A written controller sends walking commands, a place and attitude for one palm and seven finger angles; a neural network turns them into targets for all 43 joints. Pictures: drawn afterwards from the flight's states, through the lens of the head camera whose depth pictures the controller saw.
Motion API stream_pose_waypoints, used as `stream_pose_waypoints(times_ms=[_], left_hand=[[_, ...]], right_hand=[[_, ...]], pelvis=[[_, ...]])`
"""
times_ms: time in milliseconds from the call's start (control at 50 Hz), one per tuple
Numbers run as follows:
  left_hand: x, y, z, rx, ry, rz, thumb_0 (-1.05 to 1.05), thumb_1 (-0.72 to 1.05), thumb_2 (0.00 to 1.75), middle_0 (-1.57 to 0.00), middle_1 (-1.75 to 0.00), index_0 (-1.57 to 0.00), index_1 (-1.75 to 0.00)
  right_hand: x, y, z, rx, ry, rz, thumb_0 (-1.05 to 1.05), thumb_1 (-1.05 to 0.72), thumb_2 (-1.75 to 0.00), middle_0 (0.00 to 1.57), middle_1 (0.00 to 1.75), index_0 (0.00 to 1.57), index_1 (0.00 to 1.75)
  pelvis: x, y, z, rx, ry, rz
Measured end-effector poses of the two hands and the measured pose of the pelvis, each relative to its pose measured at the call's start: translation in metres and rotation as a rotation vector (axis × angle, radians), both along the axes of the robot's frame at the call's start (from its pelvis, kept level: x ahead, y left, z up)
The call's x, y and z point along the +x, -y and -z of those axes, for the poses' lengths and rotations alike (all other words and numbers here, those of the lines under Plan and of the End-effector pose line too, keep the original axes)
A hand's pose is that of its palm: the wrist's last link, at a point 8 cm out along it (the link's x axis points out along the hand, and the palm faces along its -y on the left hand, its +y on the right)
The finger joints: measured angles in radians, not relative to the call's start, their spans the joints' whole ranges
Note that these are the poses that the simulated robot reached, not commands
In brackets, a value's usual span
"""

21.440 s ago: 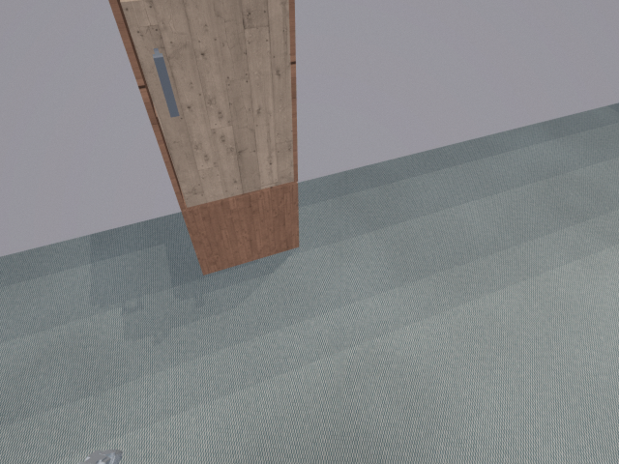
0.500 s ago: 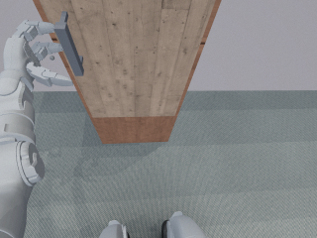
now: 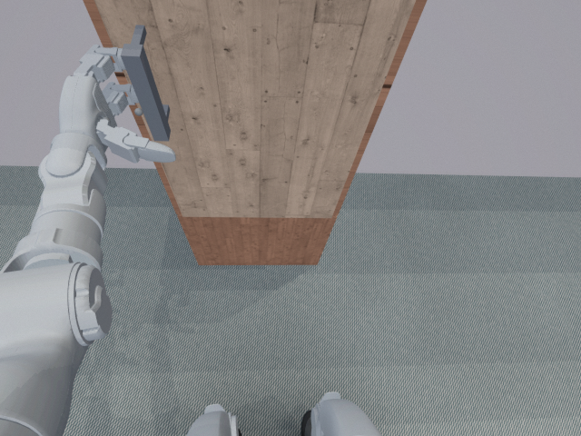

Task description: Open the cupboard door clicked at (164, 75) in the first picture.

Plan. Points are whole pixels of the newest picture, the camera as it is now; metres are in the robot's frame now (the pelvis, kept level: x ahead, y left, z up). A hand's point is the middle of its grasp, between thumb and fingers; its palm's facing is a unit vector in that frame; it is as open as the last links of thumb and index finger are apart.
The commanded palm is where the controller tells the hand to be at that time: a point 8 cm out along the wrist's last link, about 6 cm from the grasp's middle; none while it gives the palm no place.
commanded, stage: slide the fingers in behind the handle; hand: left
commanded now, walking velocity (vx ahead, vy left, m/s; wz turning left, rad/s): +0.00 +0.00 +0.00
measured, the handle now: (151, 87) +0.57 +0.15 +0.10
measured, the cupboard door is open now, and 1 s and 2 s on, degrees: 0 0 11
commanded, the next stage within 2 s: close the thumb around the handle in 0.70 s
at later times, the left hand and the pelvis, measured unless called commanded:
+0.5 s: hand (166, 111) +0.52 +0.12 +0.11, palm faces -0.05 -1.00 -0.03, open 14.0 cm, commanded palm +0.49 +0.17 +0.10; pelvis +0.00 -0.01 +0.00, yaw -1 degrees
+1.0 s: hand (165, 109) +0.52 +0.12 +0.10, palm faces -0.06 -1.00 -0.02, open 12.8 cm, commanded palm +0.50 +0.17 +0.10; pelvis +0.00 -0.01 +0.00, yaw +0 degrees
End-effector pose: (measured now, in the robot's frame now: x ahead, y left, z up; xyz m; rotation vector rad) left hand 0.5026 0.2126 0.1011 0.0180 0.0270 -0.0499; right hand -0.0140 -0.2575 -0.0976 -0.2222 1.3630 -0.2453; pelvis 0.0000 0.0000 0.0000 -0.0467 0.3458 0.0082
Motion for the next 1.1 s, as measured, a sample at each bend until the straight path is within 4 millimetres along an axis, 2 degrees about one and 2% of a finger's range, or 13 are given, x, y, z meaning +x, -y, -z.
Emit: stream_pose_waypoints(times_ms=[340,860,960,1100], left_hand=[[-0.004,0.036,-0.005,-0.009,0.021,0.028,-0.01,-0.50,0.30,-0.30,-1.21,-0.30,-1.22],[-0.003,0.036,-0.005,0.004,0.009,0.014,-0.01,-0.49,0.30,-0.30,-1.21,-0.31,-1.22],[-0.001,0.035,-0.005,0.003,0.009,0.014,-0.01,-0.40,0.34,-0.31,-1.22,-0.32,-1.23],[0.001,0.033,-0.005,-0.001,0.005,0.019,-0.01,-0.11,0.46,-0.33,-1.25,-0.35,-1.26]], right_hand=[[-0.007,0.003,0.003,0.026,0.013,0.027,0.00,-0.90,-0.90,0.20,0.30,0.20,0.30],[-0.009,0.016,0.001,0.002,0.012,0.030,0.00,-0.90,-0.90,0.20,0.30,0.20,0.30],[-0.008,0.013,0.002,0.006,0.012,0.028,0.00,-0.90,-0.90,0.20,0.30,0.20,0.30],[-0.009,0.009,0.001,0.006,0.014,0.030,0.00,-0.90,-0.90,0.20,0.30,0.20,0.30]], pelvis=[[-0.001,0.007,-0.003,0.014,0.018,0.014],[-0.004,0.012,-0.003,0.021,0.015,0.014],[-0.004,0.011,-0.003,0.020,0.013,0.014],[-0.003,0.009,-0.002,0.018,0.009,0.015]])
